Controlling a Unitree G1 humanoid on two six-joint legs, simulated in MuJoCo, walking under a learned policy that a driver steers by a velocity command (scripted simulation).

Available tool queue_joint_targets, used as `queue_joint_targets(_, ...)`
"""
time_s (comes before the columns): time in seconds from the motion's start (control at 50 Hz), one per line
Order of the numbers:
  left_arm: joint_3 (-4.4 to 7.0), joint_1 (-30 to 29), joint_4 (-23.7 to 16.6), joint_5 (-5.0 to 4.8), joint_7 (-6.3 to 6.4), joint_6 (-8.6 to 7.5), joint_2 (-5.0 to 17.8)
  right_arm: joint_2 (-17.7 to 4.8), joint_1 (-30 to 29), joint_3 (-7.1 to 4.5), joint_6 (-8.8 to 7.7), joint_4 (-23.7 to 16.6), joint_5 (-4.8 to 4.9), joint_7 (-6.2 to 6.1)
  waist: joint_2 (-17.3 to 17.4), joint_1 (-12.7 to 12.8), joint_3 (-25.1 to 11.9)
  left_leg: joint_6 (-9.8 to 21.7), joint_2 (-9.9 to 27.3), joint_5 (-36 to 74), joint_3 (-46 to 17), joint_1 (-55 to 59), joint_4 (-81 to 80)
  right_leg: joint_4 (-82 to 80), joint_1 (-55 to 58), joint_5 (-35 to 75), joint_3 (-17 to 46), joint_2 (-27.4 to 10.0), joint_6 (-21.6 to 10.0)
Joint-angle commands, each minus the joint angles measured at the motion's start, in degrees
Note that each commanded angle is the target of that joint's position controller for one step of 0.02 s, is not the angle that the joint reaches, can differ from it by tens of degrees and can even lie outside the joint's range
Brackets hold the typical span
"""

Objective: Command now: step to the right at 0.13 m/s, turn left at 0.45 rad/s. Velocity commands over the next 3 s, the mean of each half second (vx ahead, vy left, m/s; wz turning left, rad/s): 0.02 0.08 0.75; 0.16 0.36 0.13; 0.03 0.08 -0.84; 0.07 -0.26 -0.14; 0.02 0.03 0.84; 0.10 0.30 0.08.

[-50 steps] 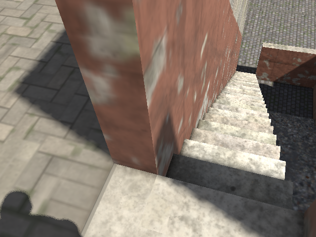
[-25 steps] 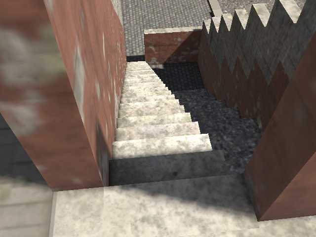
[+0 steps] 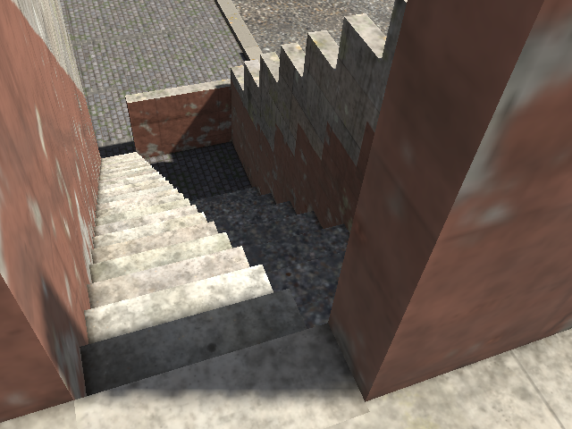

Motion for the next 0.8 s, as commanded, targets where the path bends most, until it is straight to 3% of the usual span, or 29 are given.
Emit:
queue_joint_targets(0.02,2.72,-1.08,-2.13,-1.31,2.42,-1.47,9.86,-8.13,2.49,-1.03,-1.94,-3.92,-2.19,1.0,12.86,-2.31,-0.72,4.01,7.41,4.16,-15.93,10.52,-21.83,0.53,-10.28,-8.9,11.63,-15.06,0.93)
queue_joint_targets(0.04,2.82,-2.68,-5.18,-0.4,2.44,-1.17,9.86,-15.56,-0.16,-2.94,-1.94,-5.74,-0.52,0.72,22.16,-0.37,3.59,12.99,21.7,12.25,-41.55,5.71,-27.73,14.91,-19.28,-16.37,1.44,-3.0,6.38)
queue_joint_targets(0.06,2.68,-4.34,-5.46,1.24,2.22,-1.25,10.07,-14.94,1.2,-3.15,-2.02,-5.98,-1.35,0.58,15.73,-0.55,3.27,16.39,23.28,20.4,-45.51,3.11,-29.39,27.51,-19.59,-19.65,7.7,-3.27,6.9)
queue_joint_targets(0.08,2.27,-4.07,-5.34,0.34,1.67,-1.0,8.66,-14.46,-0.48,-3.41,-2.3,-6.63,-0.98,0.35,9.5,1.52,1.85,15.65,20.02,22.27,-39.47,2.11,-27.36,33.16,-18.84,-16.04,10.23,-4.19,7.93)
queue_joint_targets(0.1,2.2,-2.67,-5.11,-0.66,1.59,-0.72,7.68,-13.18,-2.03,-3.5,-1.73,-6.75,-0.18,0.62,5.24,3.39,1.61,12.4,15.25,22.68,-32.29,2.03,-25.38,35.2,-18.9,-12.93,10.37,-5.01,8.58)
queue_joint_targets(0.12,2.35,-2.02,-5.1,-0.96,1.46,-0.8,8.01,-12.01,-4.73,-3.3,-1.3,-7.91,0.49,0.7,5.26,4.19,0.61,9.7,11.42,23.74,-27.64,3.04,-24.0,34.58,-19.11,-10.57,9.91,-5.49,9.32)
queue_joint_targets(0.14,1.94,-1.44,-5.15,-0.45,0.57,-0.9,6.96,-10.0,-6.35,-2.88,-0.85,-8.76,1.2,1.08,6.54,4.1,-1.9,8.77,7.99,28.62,-22.98,4.33,-21.9,33.47,-17.72,-8.93,8.14,-5.29,10.55)
queue_joint_targets(0.16,1.56,-1.42,-5.78,-0.9,-0.48,-1.1,6.26,-7.83,-5.26,-2.4,-0.04,-8.45,1.57,1.33,7.48,3.64,-3.89,7.95,5.56,30.31,-20.84,5.75,-20.79,30.0,-16.36,-8.06,7.36,-5.22,11.3)
queue_joint_targets(0.2,0.5,-4.1,-8.18,-1.35,-1.01,-2.05,4.12,-9.08,-4.28,-3.1,0.9,-8.0,1.21,1.74,8.22,2.3,-5.09,6.87,2.21,29.02,-19.14,7.12,-18.85,18.89,-13.72,-7.48,5.6,-5.68,11.83)
queue_joint_targets(0.24,0.44,-3.06,-8.4,-1.23,0.58,-2.12,4.48,-10.77,-4.86,-3.79,0.85,-8.85,0.79,2.73,10.13,1.75,-5.52,6.3,1.1,27.31,-20.95,4.16,-17.81,9.72,-7.14,-11.44,3.99,-5.19,11.56)
queue_joint_targets(0.26,0.8,-0.35,-7.85,-1.37,1.75,-2.04,5.76,-11.25,-6.48,-4.1,0.21,-9.79,0.78,3.51,10.51,3.07,-5.65,5.31,0.17,27.98,-22.09,2.22,-16.36,4.11,-2.58,-10.42,3.48,-5.21,11.86)
queue_joint_targets(0.28,1.66,5.1,-6.4,-0.69,2.99,-2.2,6.78,-10.64,-9.57,-4.1,-0.39,-10.91,1.16,3.84,10.06,6.57,-6.46,2.68,-2.45,23.41,-21.41,-2.59,-13.4,-5.16,5.31,-3.33,3.57,-6.45,12.41)
queue_joint_targets(0.3,3.52,11.04,-4.25,-0.18,4.04,-2.91,12.58,-6.68,-9.93,-3.25,-1.27,-12.33,0.86,3.54,2.61,7.43,-7.48,-0.49,-6.98,11.13,-18.62,-12.63,-6.53,-12.55,15.88,-4.49,13.86,-18.45,10.99)
queue_joint_targets(0.32,4.59,10.18,-6.06,-0.49,4.62,-2.91,19.29,-2.27,-4.25,-2.67,-1.56,-13.33,-0.98,3.69,-10.92,4.04,-9.76,-3.4,-11.68,-11.72,-12.13,-22.2,9.69,-13.55,20.36,-5.26,35.42,-39.02,5.38)
queue_joint_targets(0.34,5.33,7.23,-6.22,0.17,5.02,-2.98,21.94,-8.5,-6.12,-3.31,-0.8,-14.03,-1.58,4.53,-14.91,4.44,-7.4,-4.57,-8.07,-10.55,-9.14,-25.2,17.05,-17.06,12.5,6.63,41.24,-42.79,-1.18)
queue_joint_targets(0.36,4.78,7.2,-5.29,0.09,5.48,-3.42,17.67,-12.06,-9.98,-4.32,0.06,-14.46,-2.0,5.58,-9.95,4.25,-4.74,-4.29,-4.84,-4.75,-10.28,-24.12,23.51,-14.47,10.79,14.89,33.62,-39.0,-2.09)
queue_joint_targets(0.38,4.1,6.82,-3.91,-0.57,5.5,-3.47,14.18,-11.47,-10.79,-4.25,0.55,-14.48,-2.15,6.47,-5.29,3.05,-3.91,-4.57,-3.71,-0.69,-11.05,-23.95,27.0,-11.36,10.05,19.53,24.6,-34.71,-0.74)
queue_joint_targets(0.4,4.08,5.86,-3.62,-0.48,5.29,-3.39,13.25,-10.39,-9.13,-3.98,0.98,-14.04,-1.71,7.25,-5.23,1.26,-4.63,-5.41,-3.39,2.36,-10.53,-23.75,30.23,-9.32,10.65,22.72,17.53,-30.88,1.41)
queue_joint_targets(0.42,4.43,5.82,-3.59,-0.58,5.34,-3.46,13.6,-9.86,-7.76,-3.84,1.14,-13.68,-1.97,8.11,-7.67,0.7,-5.07,-6.56,-3.03,4.44,-9.82,-23.94,32.71,-7.69,10.34,26.77,12.78,-29.12,2.36)
queue_joint_targets(0.44,4.6,7.04,-3.27,-0.48,5.15,-3.6,13.45,-9.77,-8.48,-3.59,1.33,-13.87,-1.89,8.71,-7.22,1.29,-5.66,-7.29,-3.04,6.4,-9.11,-23.73,34.66,-6.67,10.02,28.91,9.81,-28.41,2.52)
queue_joint_targets(0.48,5.22,10.73,-1.29,-1.16,4.88,-3.43,13.88,-9.32,-11.19,-3.17,1.59,-15.01,-1.63,9.39,-8.03,2.15,-5.34,-7.76,-2.78,8.85,-8.62,-25.09,37.51,-7.06,9.44,23.05,8.22,-29.77,2.58)
queue_joint_targets(0.52,6.17,13.72,0.52,-0.97,4.78,-3.01,15.07,-7.96,-13.92,-2.65,2.16,-16.06,-1.51,9.54,-8.43,2.78,-3.18,-8.28,-1.17,10.73,-8.35,-26.77,36.39,-8.7,8.43,13.87,6.94,-31.35,3.23)
queue_joint_targets(0.58,7.3,16.68,2.79,-0.24,5.26,-2.79,16.63,-5.79,-17.55,-1.93,1.97,-17.26,-1.8,9.89,-10.52,4.03,-0.29,-8.75,1.76,11.6,-6.94,-26.61,27.86,-10.27,8.46,6.1,4.73,-33.18,3.52)
queue_joint_targets(0.62,8.5,17.29,3.89,0.69,5.49,-3.31,19.18,-4.97,-20.75,-1.7,1.8,-17.86,-0.88,10.58,-12.14,5.04,1.01,-8.78,2.87,11.55,-6.03,-23.13,20.32,-12.5,6.27,3.43,4.33,-34.25,3.44)
queue_joint_targets(0.68,9.84,15.34,5.5,1.05,5.73,-3.33,21.1,-3.12,-21.03,-0.91,1.64,-18.16,-0.09,10.59,-15.46,3.93,1.52,-7.01,2.23,5.68,-4.13,-14.39,8.81,-13.77,1.46,3.15,2.72,-34.07,3.46)
queue_joint_targets(0.74,10.35,11.91,5.94,0.4,5.8,-2.43,21.25,-1.83,-17.75,-0.44,1.4,-16.63,-0.62,9.23,-18.49,2.44,2.1,-3.92,0.64,3.17,1.01,-2.65,-6.39,-14.87,-2.66,2.79,2.76,-32.45,4.3)
queue_joint_targets(0.76,10.09,10.88,6.05,-0.3,5.55,-2.13,20.34,-1.03,-11.99,-0.57,1.24,-14.0,-1.12,8.56,-15.93,-0.27,1.35,-2.33,0.11,8.91,2.65,4.1,-14.27,-11.67,-4.49,6.73,2.59,-31.6,4.6)
queue_joint_targets(0.78,9.08,13.16,7.04,-0.61,4.97,-2.14,16.75,-2.33,-4.09,-1.26,0.81,-9.77,-1.9,8.02,-8.83,-2.69,-2.7,-0.8,-1.82,10.25,3.15,14.47,-19.45,-2.8,-6.83,8.36,0.07,-27.64,5.58)
queue_joint_targets(0.8,7.42,17.77,7.47,-0.13,3.84,-1.77,10.26,-5.98,2.56,-1.96,0.05,-6.41,-2.94,8.32,8.53,-4.22,-8.69,0.28,5.17,9.67,-4.43,24.44,-22.12,15.14,-12.22,-16.4,-3.56,-19.99,6.48)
